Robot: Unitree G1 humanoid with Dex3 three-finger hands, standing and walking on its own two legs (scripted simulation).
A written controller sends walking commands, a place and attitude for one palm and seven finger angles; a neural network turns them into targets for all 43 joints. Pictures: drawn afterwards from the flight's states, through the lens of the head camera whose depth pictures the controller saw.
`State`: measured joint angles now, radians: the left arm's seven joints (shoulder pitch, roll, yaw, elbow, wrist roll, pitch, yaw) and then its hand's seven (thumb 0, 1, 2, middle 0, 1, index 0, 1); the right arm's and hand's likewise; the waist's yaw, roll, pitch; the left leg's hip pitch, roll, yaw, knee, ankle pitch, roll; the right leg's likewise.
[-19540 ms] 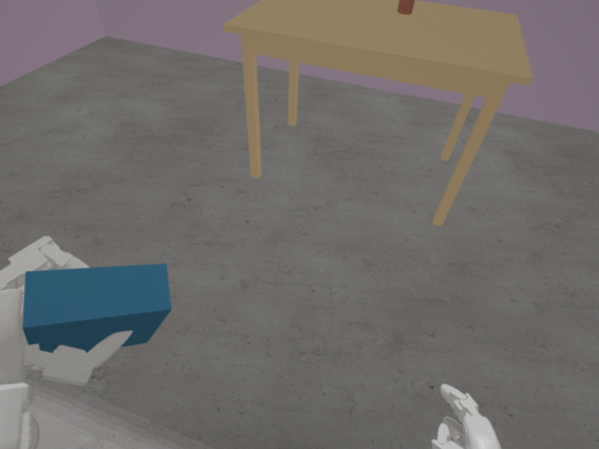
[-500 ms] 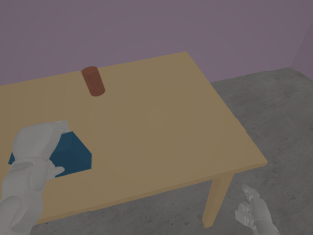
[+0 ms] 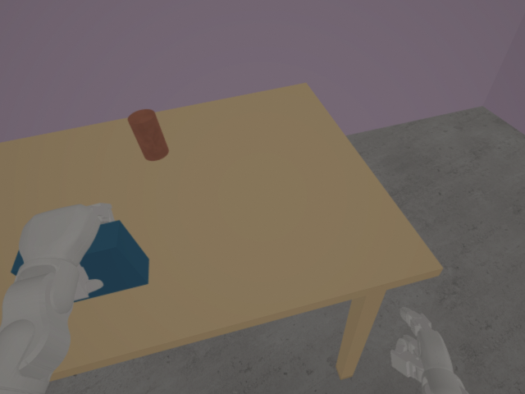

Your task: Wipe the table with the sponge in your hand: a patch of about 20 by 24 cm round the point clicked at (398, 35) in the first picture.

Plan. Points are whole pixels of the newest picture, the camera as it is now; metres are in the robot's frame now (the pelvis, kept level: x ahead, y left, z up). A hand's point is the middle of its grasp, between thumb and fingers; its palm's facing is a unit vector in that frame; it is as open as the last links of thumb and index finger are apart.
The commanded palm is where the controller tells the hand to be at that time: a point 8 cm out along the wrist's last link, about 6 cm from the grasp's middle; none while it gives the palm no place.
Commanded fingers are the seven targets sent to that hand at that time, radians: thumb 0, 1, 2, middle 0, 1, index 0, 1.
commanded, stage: lower the sponge onto the table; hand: left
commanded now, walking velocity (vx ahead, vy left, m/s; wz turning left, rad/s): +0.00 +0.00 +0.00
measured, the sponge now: (94, 270) +0.24 +0.30 +0.08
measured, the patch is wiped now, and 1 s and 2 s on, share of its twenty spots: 0.00 0.00 0.20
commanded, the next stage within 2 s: wipe forward along the first lane in 1.32 s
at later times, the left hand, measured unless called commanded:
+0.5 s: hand (84, 269) +0.23 +0.31 +0.10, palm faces +0.01 -0.06 -1.00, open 8.8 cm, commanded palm +0.20 +0.30 +0.16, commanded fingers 0.00 0.10 1.30 -1.20 -1.60 -1.20 -1.60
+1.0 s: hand (91, 283) +0.23 +0.30 +0.07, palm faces -0.04 -0.07 -1.00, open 8.8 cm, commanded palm +0.20 +0.30 +0.13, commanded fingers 0.00 0.10 1.30 -1.20 -1.60 -1.20 -1.60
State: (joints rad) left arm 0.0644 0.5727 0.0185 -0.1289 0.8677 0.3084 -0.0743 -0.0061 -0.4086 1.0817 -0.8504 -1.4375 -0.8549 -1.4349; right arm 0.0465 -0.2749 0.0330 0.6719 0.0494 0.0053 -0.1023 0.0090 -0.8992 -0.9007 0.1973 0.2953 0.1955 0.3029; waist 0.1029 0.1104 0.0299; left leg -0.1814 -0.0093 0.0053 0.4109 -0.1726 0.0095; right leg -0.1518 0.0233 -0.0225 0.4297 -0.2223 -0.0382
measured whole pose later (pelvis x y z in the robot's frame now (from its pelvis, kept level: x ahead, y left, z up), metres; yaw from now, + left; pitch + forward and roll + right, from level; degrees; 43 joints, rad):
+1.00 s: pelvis +0.01 +0.01 +0.00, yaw +0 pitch -2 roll +0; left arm 0.19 0.51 0.00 -0.10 0.90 0.24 0.02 -0.01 -0.41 1.08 -0.85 -1.44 -0.85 -1.44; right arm 0.07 -0.27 0.01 0.67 0.04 0.01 -0.09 0.01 -0.90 -0.90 0.20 0.30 0.19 0.30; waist 0.11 0.10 0.02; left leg -0.20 -0.01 0.00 0.43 -0.19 0.02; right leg -0.16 0.02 -0.02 0.42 -0.22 -0.03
